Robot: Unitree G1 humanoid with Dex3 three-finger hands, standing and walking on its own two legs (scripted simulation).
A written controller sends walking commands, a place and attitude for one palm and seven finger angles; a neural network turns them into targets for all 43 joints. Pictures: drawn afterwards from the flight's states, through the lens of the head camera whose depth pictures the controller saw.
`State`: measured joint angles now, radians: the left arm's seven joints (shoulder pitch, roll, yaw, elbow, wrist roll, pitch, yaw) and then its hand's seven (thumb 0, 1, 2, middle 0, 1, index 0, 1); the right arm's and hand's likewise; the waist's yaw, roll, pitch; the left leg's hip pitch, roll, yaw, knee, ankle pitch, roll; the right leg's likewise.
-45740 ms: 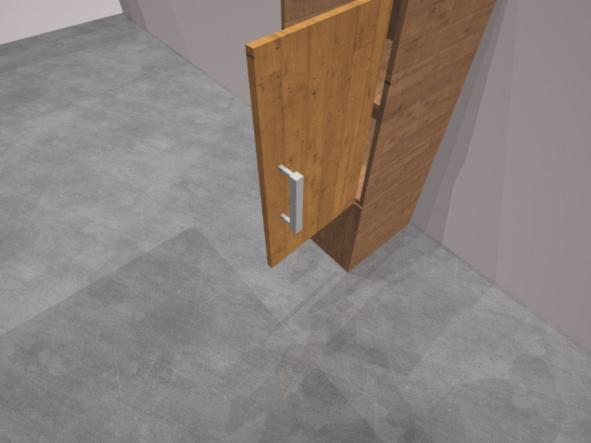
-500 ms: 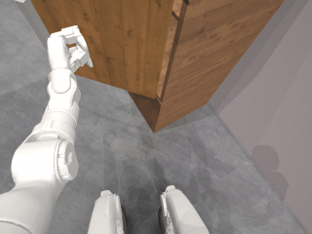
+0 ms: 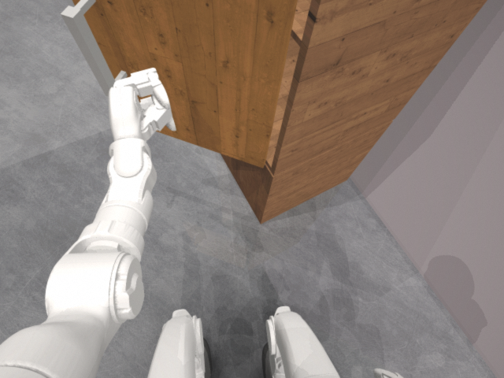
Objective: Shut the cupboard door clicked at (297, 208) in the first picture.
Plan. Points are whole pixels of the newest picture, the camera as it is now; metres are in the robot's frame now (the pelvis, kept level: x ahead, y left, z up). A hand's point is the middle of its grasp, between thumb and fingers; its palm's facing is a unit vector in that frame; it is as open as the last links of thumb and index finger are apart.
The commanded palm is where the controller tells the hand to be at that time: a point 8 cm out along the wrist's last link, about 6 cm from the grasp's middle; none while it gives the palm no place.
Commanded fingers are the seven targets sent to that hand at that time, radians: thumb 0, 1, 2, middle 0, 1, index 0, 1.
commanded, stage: draw the hand back to the body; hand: left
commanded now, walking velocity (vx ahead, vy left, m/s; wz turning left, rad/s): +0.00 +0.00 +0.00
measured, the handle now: (101, 51) +0.66 +0.20 +0.04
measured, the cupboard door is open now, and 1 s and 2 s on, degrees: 42 42 42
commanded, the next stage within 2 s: step back with the hand held close in 1.48 s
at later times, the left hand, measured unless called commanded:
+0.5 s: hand (67, 176) +0.35 +0.16 +0.16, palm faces +0.06 -0.99 -0.15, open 3.1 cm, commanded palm +0.31 +0.22 +0.18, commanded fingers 0.00 0.90 0.90 -1.00 -1.17 -1.00 -1.17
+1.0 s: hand out of the picture +0.25 +0.27 +0.26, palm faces +0.41 -0.83 -0.37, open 5.3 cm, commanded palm +0.19 +0.30 +0.29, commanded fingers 0.00 0.90 0.90 -0.31 -0.42 -0.31 -0.42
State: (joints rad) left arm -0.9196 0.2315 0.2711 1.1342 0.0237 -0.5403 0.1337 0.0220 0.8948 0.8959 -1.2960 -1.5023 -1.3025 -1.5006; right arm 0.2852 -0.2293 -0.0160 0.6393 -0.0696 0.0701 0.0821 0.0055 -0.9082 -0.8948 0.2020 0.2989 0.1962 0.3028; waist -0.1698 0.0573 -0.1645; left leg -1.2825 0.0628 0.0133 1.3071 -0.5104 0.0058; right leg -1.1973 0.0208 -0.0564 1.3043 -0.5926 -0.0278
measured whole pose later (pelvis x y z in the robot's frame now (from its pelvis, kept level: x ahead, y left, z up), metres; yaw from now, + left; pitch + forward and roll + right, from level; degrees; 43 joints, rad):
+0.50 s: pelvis +0.03 +0.00 +0.10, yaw +1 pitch +8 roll +0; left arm -0.11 0.23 0.07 0.35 -0.11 -0.26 -0.01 0.02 0.90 0.90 -1.21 -1.41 -1.22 -1.41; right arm 0.23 -0.26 -0.02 0.56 0.05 0.06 -0.04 0.01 -0.91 -0.90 0.20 0.30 0.19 0.30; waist -0.02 0.03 -0.10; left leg -0.58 0.03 0.05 0.80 -0.37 0.00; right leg -0.51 0.01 -0.03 0.81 -0.44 -0.02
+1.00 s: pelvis +0.04 +0.01 +0.13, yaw +2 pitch -3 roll +0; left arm 0.37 0.33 0.24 -0.25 -0.07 -0.03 0.09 0.02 0.89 0.90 -0.57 -0.71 -0.58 -0.71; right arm 0.18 -0.21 0.05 0.59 0.02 -0.03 -0.06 0.01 -0.90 -0.89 0.21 0.30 0.20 0.30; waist 0.07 0.08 -0.01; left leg -0.16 0.00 0.04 0.43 -0.23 0.01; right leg -0.07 -0.01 -0.04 0.41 -0.29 0.00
